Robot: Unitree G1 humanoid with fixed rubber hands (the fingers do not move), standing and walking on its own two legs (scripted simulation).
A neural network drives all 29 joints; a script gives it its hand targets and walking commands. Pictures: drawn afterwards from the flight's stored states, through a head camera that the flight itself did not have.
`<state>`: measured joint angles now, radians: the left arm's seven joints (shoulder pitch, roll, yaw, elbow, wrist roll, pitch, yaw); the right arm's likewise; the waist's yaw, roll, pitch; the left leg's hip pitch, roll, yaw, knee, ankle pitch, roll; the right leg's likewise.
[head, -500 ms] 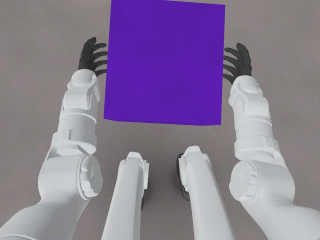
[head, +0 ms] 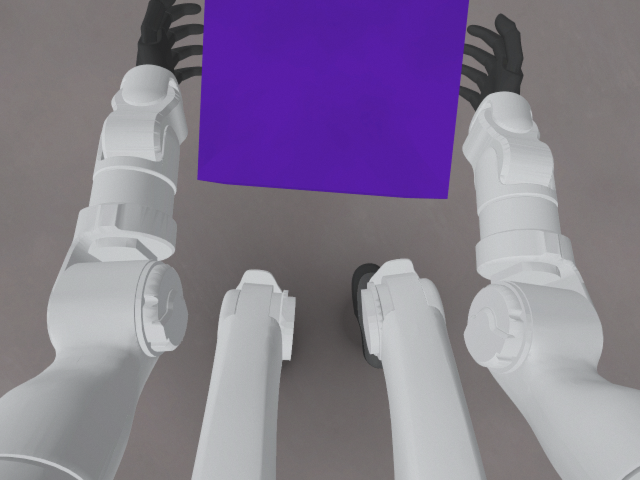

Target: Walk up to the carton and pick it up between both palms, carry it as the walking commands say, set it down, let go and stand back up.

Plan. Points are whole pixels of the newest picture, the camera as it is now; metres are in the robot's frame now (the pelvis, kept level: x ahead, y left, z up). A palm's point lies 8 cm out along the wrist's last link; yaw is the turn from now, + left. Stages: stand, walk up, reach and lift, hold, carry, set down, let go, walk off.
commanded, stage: set down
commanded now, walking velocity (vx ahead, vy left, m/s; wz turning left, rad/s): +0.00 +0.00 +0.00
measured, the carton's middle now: (329, 74) +0.55 -0.03 -0.19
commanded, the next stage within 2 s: none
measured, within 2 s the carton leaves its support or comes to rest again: rests again in 1.54 s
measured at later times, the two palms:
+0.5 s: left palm (185, 82) +0.55 +0.16 -0.21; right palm (459, 107) +0.51 -0.20 -0.21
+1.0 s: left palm (199, 91) +0.56 +0.16 -0.27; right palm (449, 107) +0.52 -0.21 -0.26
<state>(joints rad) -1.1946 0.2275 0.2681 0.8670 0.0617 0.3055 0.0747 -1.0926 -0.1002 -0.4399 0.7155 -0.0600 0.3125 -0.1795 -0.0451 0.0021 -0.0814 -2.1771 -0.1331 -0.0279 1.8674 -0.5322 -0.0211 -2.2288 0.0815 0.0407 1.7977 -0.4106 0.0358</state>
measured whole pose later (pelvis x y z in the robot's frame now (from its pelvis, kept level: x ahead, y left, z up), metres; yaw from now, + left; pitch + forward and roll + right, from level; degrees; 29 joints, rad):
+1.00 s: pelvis +0.01 +0.01 -0.09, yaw +0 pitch +37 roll -2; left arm -1.48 0.39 0.03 1.13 -0.12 0.18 0.09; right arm -1.36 -0.28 -0.31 1.00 0.11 0.18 -0.11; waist -0.08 -0.01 0.36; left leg -2.24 -0.10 0.02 2.24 -0.65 0.03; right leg -2.28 0.03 0.00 2.16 -0.54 0.03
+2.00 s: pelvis +0.00 +0.00 -0.11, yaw +0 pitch +31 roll -2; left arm -1.57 0.43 0.03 1.20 -0.11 0.17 -0.02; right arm -1.49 -0.36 -0.23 1.20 0.19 0.13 -0.06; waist -0.06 -0.03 0.49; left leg -2.23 -0.04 0.04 2.31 -0.63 0.05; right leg -2.26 0.00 -0.04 2.23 -0.52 -0.01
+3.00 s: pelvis +0.00 +0.00 -0.11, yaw +0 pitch +32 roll -3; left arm -1.61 0.48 -0.07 1.27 -0.21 0.07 0.03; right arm -1.54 -0.36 -0.25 1.29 0.22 0.03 -0.09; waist -0.07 -0.04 0.51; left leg -2.25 0.00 0.02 2.33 -0.63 0.06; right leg -2.27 -0.02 -0.07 2.25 -0.53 -0.02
